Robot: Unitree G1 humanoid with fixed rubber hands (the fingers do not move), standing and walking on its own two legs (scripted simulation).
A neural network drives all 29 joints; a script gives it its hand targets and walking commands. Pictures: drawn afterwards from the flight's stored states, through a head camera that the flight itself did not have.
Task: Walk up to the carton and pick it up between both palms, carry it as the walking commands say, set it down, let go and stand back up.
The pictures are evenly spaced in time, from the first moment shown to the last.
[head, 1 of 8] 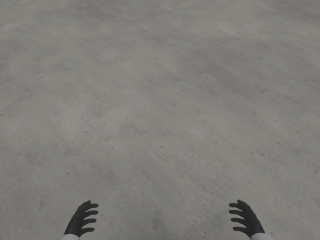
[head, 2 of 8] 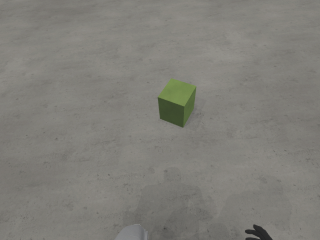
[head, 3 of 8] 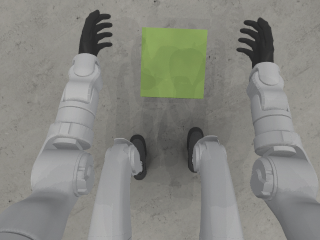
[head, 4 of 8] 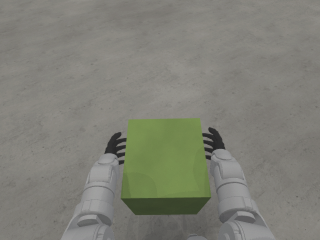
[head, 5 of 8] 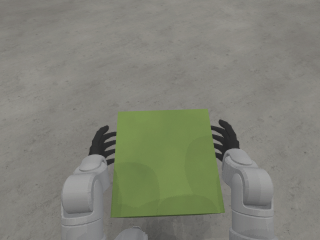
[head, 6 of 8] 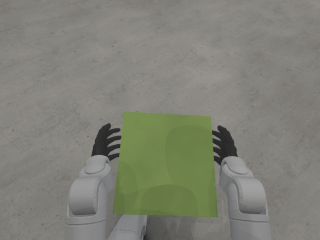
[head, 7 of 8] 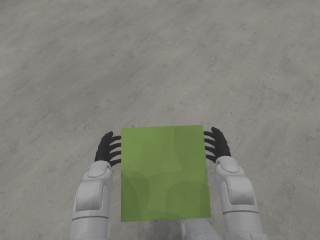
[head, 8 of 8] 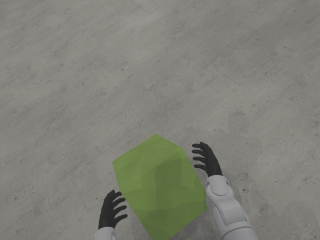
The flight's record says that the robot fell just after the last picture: yes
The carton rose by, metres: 0.66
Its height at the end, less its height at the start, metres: +0.31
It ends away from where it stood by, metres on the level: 19.73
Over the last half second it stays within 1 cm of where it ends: no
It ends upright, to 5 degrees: no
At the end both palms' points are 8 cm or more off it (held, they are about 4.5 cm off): no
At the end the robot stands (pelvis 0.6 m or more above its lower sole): yes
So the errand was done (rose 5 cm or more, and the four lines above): no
